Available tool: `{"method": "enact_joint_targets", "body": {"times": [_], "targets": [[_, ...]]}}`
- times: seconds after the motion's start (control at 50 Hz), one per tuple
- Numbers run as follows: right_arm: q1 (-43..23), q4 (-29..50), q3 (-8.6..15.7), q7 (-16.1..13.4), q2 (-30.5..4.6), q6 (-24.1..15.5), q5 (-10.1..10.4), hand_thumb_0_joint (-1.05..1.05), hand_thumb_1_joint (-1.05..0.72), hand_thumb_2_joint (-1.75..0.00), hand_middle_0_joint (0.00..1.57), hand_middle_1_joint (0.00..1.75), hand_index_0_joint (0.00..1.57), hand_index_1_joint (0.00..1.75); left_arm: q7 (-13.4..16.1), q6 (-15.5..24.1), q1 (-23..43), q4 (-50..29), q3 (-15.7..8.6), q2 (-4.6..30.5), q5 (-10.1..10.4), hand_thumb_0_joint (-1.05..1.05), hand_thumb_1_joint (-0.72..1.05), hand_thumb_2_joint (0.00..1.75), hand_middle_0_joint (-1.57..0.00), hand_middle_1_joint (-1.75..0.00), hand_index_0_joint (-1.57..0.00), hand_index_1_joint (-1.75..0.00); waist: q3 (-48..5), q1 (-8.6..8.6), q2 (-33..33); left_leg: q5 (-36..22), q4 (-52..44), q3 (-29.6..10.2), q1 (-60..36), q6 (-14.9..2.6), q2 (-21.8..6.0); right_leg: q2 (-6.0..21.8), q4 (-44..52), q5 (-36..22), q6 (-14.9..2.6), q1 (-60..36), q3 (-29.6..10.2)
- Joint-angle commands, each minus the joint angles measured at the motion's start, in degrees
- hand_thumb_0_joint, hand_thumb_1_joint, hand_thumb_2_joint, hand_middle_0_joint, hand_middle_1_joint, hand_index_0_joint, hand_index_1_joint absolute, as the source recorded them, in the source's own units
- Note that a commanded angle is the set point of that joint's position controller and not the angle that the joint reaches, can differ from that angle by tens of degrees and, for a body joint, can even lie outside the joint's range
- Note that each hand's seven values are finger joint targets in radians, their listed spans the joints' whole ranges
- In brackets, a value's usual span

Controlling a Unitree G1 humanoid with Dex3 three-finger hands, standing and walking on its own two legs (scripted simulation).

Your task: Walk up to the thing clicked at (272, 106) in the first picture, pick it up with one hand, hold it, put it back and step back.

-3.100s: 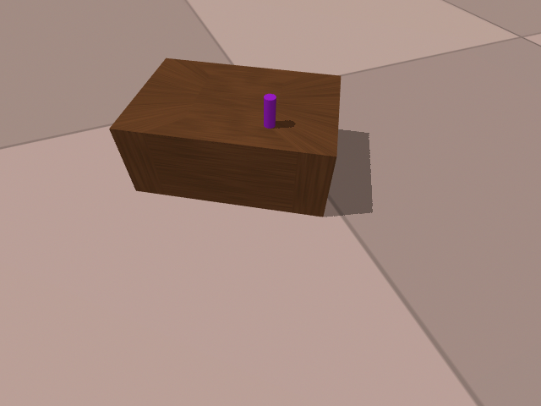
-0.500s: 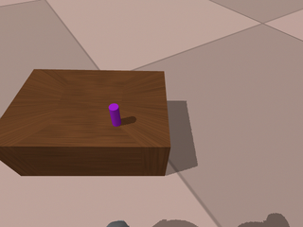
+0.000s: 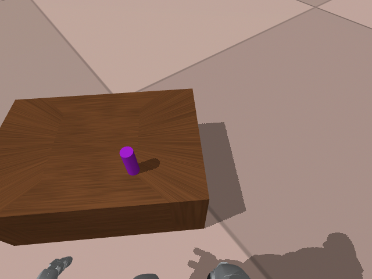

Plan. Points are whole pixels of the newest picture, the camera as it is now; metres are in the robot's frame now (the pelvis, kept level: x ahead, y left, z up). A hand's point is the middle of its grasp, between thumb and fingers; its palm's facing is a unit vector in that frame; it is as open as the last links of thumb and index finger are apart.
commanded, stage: walk up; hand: left
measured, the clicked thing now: (130, 161) +0.56 +0.23 -0.29
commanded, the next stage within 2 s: stand in 1.46 s
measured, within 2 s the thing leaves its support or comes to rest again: neither
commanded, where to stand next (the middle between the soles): +0.10 +0.01 m, yaw +2 degrees
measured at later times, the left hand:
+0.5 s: hand out of the picture +0.10 +0.28 -0.14, palm faces +0.03 -0.95 -0.32, open 7.3 cm
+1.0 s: hand out of the picture +0.13 +0.26 -0.12, palm faces +0.04 -0.95 -0.32, open 7.3 cm
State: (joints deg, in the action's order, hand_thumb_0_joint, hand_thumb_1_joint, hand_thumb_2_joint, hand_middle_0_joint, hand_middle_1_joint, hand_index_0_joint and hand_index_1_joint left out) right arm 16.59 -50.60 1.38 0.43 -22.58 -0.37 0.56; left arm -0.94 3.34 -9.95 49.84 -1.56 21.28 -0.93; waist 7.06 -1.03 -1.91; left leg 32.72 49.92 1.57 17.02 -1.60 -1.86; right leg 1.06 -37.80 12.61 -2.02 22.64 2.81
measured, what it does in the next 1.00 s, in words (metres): steps on the spot: left foot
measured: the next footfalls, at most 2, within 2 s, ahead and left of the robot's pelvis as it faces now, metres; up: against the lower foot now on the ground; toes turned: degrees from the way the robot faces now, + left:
left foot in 0.14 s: +0.07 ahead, +0.15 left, +0.00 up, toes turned +2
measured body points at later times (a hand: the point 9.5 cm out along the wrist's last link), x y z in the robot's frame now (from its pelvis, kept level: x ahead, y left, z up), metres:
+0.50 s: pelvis +0.04 +0.02 +0.02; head +0.05 +0.03 +0.47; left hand +0.10 +0.33 -0.11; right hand +0.14 -0.28 -0.10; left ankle +0.03 +0.15 -0.72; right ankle +0.08 -0.11 -0.72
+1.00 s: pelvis +0.05 +0.01 +0.03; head +0.06 +0.01 +0.48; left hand +0.13 +0.31 -0.10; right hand +0.16 -0.28 -0.10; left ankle +0.03 +0.15 -0.72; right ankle +0.08 -0.11 -0.72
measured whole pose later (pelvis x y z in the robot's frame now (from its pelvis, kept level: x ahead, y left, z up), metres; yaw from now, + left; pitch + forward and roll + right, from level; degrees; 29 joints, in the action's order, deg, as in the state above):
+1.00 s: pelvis +0.05 +0.01 +0.03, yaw +2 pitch -2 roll +0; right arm 3.5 -66.3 0.3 0.4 -20.1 -0.7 0.0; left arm -0.9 0.2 -3.4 66.6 -1.1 19.0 -0.4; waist 2.8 0.7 -0.6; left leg 11.9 18.7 0.2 5.1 1.5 -1.7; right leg 2.0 -18.7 7.6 0.5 9.3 3.9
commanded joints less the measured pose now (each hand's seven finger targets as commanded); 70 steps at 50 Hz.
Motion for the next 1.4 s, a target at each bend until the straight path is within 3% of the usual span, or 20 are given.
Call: {"method": "enact_joint_targets", "body": {"times": [0.0,0.06,0.1,0.12,0.14,0.16,0.2,0.24,0.28,0.34,0.38,0.66,0.86,0.96,1.38], "targets": [[4.8,0.4,2.8,-1.3,-11.4,-1.8,0.2,0.0,-0.9,-0.9,0.2,0.3,0.2,0.3,1.6,0.1,-0.4,-2.2,-3.8,15.3,0.0,0.0,0.9,0.9,-0.2,-0.3,-0.2,-0.3,-8.9,0.97,12.6,-1.3,-1.2,-2.7,7.0,0.44,-1.5,15.3,14.7,-8.4,-10.81,-10.9,-18.4],[4.7,-2.5,2.5,-1.2,-10.4,-2.1,-0.4,0.0,-0.9,-0.9,0.2,0.3,0.2,0.3,1.3,-0.7,1.9,-1.7,-3.3,14.4,-0.1,0.0,0.9,0.9,-0.2,-0.3,-0.2,-0.3,-10.8,0.66,12.8,-8.6,-11.2,0.5,-0.5,1.05,0.6,11.7,11.4,-10.3,-8.53,-7.3,-12.2],[4.2,-4.1,2.6,-1.4,-10.2,-2.5,-1.0,0.0,-0.9,-0.9,0.2,0.3,0.2,0.3,1.0,-1.7,4.4,-1.2,-2.9,13.0,0.6,0.0,0.9,0.9,-0.2,-0.3,-0.2,-0.3,-10.2,-0.68,10.2,-19.7,-20.0,0.5,-6.9,0.91,0.7,10.4,9.1,-2.3,-5.67,-1.0,-9.9],[2.0,-3.8,3.1,-1.6,-12.2,-2.7,-1.7,0.0,-0.9,-0.9,0.2,0.3,0.2,0.3,0.8,-2.1,5.0,-1.1,-2.3,11.2,1.1,0.0,0.9,0.9,-0.2,-0.3,-0.2,-0.3,-9.3,-0.23,6.0,-19.9,-23.0,-5.8,-7.1,-0.33,-3.4,9.0,8.1,2.1,-3.26,2.3,-9.2],[-3.6,-2.4,3.2,-1.5,-14.5,-3.0,-1.7,0.0,-0.9,-0.9,0.2,0.3,0.2,0.3,0.6,-2.7,4.8,-0.1,-2.1,10.0,1.4,0.0,0.9,0.9,-0.2,-0.3,-0.2,-0.3,-6.2,1.87,1.2,-10.3,-28.2,-16.0,0.8,-2.81,-9.4,4.8,7.9,11.4,-0.24,0.9,-7.0],[-7.2,-2.6,2.9,-1.1,-15.1,-2.9,-1.0,0.0,-0.9,-0.9,0.2,0.3,0.2,0.3,0.7,-2.8,4.1,1.9,-2.5,11.5,1.2,0.0,0.9,0.9,-0.2,-0.3,-0.2,-0.3,-4.6,3.19,-0.2,-6.0,-28.8,-15.7,6.5,-4.82,-11.3,3.3,6.3,12.7,-0.37,-6.3,-5.2],[-8.2,-4.0,1.6,-0.9,-12.3,-3.0,-1.2,0.0,-0.9,-0.9,0.2,0.3,0.2,0.3,0.4,-2.3,4.5,3.8,-2.5,11.0,0.8,0.0,0.9,0.9,-0.2,-0.3,-0.2,-0.3,-5.0,3.16,1.5,-8.8,-28.2,-11.2,7.3,-2.56,-7.9,4.7,9.6,8.6,-1.1,-10.8,-6.8],[-8.6,-5.7,1.1,-0.8,-11.8,-3.3,-1.0,0.0,-0.9,-0.9,0.2,0.3,0.2,0.3,0.2,-1.8,5.5,5.4,-2.2,11.3,1.0,0.0,0.9,0.9,-0.2,-0.3,-0.2,-0.3,-5.9,2.5,-1.0,-14.5,-27.7,-9.0,3.5,-1.05,-5.8,6.0,11.7,2.2,-1.37,-10.4,-7.8],[-9.3,-6.7,0.8,-0.8,-11.8,-3.5,-1.0,0.0,-0.9,-0.9,0.2,0.3,0.2,0.3,0.2,-1.7,6.4,6.6,-1.7,11.1,1.3,0.0,0.9,0.9,-0.2,-0.3,-0.2,-0.3,-7.1,2.27,-2.5,-18.9,-29.3,-9.2,0.8,-0.84,-6.3,5.7,11.8,-3.2,-0.61,-11.8,-6.3],[-11.2,-7.6,0.6,-0.9,-11.8,-3.4,-0.6,0.0,-0.9,-0.9,0.2,0.3,0.2,0.3,0.2,-1.9,6.4,8.9,-1.3,11.0,1.6,0.0,0.9,0.9,-0.2,-0.3,-0.2,-0.3,-8.5,2.75,-2.0,-25.0,-29.5,-8.3,-3.0,-0.67,-6.7,5.7,13.1,-6.7,0.08,-13.6,-5.2],[-11.2,-8.4,0.6,-1.0,-11.5,-3.2,-0.5,0.0,-0.9,-0.9,0.2,0.3,0.2,0.3,0.2,-1.9,7.4,9.8,-1.1,11.0,1.5,0.0,0.9,0.9,-0.2,-0.3,-0.2,-0.3,-9.8,2.06,-0.7,-28.0,-29.4,-7.2,-4.7,-0.45,-6.4,6.3,14.3,-9.9,0.35,-14.8,-5.5],[-15.7,-11.5,0.8,-0.9,-10.4,-1.9,-0.4,0.0,-0.9,-0.9,0.2,0.3,0.2,0.3,0.5,-1.9,9.0,14.3,-1.0,10.7,1.0,0.0,0.9,0.9,-0.2,-0.3,-0.2,-0.3,-9.2,1.48,2.8,-28.9,-33.0,-5.7,-9.8,0.53,-5.8,7.4,20.7,-10.1,1.39,-15.5,-5.5],[-16.5,-11.9,0.9,-1.0,-10.1,-1.8,-0.6,0.0,-0.9,-0.9,0.2,0.3,0.2,0.3,0.7,-1.9,9.0,14.0,-1.6,10.3,0.6,0.0,0.9,0.9,-0.2,-0.3,-0.2,-0.3,-10.8,1.76,2.7,-31.2,-33.5,-5.1,-10.4,0.71,-6.0,7.8,21.1,-13.7,1.58,-18.5,-4.9],[-15.6,-12.1,1.0,-1.1,-10.0,-1.7,-0.8,0.0,-0.9,-0.9,0.2,0.3,0.2,0.3,0.7,-2.2,9.6,13.4,-1.9,10.3,0.5,0.0,0.9,0.9,-0.2,-0.3,-0.2,-0.3,-9.5,1.41,2.5,-28.8,-34.2,-5.2,-8.9,0.94,-5.7,7.4,21.6,-10.3,1.37,-18.4,-4.9],[-12.9,-11.6,0.9,-1.2,-10.0,-1.9,-1.1,0.0,-0.9,-0.9,0.2,0.3,0.2,0.3,0.5,-2.5,9.6,12.0,-2.3,9.9,0.4,0.0,0.9,0.9,-0.2,-0.3,-0.2,-0.3,-9.4,1.34,1.8,-26.6,-35.0,-5.5,-7.6,0.73,-5.6,7.1,21.2,-9.4,1.19,-19.4,-5.3]]}}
